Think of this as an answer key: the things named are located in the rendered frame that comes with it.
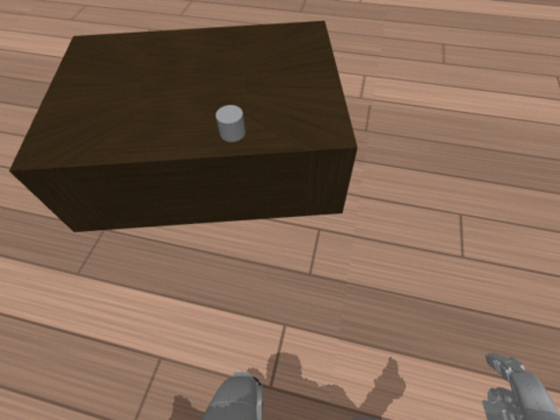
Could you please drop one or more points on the right robot hand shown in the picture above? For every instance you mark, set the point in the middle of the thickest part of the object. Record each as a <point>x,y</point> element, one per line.
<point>527,394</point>

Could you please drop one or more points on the can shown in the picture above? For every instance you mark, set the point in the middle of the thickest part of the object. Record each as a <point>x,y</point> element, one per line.
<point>230,123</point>

